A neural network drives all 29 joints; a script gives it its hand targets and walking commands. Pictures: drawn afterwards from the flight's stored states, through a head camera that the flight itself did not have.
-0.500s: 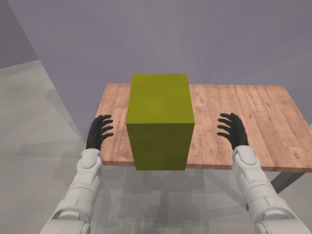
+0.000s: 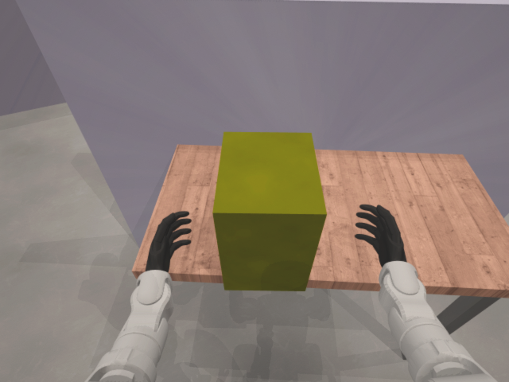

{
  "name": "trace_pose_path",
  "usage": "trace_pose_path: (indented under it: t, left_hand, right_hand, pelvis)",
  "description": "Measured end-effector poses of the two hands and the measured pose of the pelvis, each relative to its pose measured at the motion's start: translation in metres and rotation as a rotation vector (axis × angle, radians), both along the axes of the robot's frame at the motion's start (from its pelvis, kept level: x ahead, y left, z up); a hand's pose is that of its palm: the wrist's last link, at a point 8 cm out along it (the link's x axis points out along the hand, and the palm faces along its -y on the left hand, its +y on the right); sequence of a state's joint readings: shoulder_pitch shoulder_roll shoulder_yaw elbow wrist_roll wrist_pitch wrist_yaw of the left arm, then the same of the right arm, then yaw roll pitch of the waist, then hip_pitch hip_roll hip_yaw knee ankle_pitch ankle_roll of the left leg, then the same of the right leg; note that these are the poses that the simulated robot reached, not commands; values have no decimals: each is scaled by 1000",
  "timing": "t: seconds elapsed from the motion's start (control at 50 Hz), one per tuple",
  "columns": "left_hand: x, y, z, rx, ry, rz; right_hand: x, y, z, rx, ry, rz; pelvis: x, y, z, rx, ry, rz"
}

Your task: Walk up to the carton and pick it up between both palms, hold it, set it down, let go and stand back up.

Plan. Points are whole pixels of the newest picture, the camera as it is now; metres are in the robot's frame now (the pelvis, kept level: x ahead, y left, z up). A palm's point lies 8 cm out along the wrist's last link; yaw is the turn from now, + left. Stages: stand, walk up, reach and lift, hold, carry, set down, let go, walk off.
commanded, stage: set down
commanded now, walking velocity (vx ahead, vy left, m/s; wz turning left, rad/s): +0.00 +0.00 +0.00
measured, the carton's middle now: (266, 214) +0.42 +0.00 -0.01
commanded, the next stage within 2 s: none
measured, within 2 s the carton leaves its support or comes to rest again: neither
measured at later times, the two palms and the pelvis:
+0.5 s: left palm (150, 324) +0.22 +0.20 -0.05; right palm (403, 326) +0.22 -0.22 -0.05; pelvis +0.00 +0.00 +0.00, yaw -2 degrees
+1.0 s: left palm (146, 350) +0.19 +0.20 -0.07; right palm (401, 355) +0.18 -0.21 -0.07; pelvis +0.02 -0.01 +0.00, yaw -1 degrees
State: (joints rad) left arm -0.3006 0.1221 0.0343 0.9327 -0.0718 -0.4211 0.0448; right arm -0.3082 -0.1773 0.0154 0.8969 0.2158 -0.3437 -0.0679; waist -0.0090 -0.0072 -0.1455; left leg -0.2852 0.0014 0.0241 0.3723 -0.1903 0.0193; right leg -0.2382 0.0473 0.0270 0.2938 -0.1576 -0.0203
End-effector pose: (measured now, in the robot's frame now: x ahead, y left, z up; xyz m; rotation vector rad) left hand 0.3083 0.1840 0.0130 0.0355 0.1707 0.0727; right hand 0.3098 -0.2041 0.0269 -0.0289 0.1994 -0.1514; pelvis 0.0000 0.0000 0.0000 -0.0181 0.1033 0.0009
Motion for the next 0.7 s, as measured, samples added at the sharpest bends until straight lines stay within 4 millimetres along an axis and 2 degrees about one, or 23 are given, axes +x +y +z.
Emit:
trace_pose_path:
  t: [0.16, 0.24, 0.32, 0.42, 0.5, 0.7]
  left_hand:
    - [-55, 4, -39, -9, 89, 18]
    - [-68, 7, -48, -12, 94, 35]
    - [-71, 11, -53, -7, 103, 42]
    - [-81, 14, -66, -2, 225, 67]
    - [-84, 15, -62, 9, 211, 66]
    - [-104, 13, -75, 14, 315, 49]
  right_hand:
    - [-54, -6, -37, -3, 87, -23]
    - [-74, -10, -47, -6, 113, -13]
    - [-80, -12, -55, 2, 122, -1]
    - [-90, -13, -81, 22, 236, -7]
    - [-92, -19, -78, 9, 205, -12]
    - [-112, -18, -86, 0, 298, 1]
  pelvis:
    - [1, 2, 1, -1, -60, -16]
    - [-3, 1, 0, 3, -48, -23]
    - [-7, 1, -3, 4, -23, -27]
    - [-5, 2, -4, 4, -16, -27]
    - [-1, 0, -4, 6, -11, -27]
    - [9, -9, -2, 8, -42, -19]
